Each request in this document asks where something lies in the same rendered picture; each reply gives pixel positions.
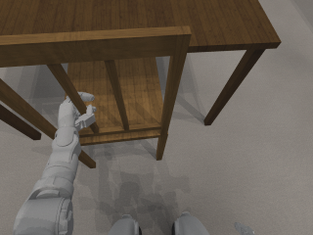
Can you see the robot thigh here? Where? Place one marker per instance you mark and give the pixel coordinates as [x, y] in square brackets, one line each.
[125, 226]
[189, 225]

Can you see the chair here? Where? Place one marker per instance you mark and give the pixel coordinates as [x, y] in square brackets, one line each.
[117, 66]

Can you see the right robot hand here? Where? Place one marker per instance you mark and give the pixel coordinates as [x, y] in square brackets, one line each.
[242, 229]

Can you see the right robot thigh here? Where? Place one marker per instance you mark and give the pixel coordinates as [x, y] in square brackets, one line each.
[189, 225]

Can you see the left robot thigh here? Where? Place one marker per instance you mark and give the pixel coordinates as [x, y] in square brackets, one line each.
[125, 226]

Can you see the left robot hand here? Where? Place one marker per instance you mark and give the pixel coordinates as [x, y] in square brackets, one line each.
[69, 115]

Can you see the table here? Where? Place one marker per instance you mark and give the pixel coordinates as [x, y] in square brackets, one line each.
[216, 26]

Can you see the robot left forearm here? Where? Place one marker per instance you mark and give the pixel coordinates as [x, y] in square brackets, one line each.
[60, 170]

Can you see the robot left upper arm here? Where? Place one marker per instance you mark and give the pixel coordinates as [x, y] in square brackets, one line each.
[50, 216]

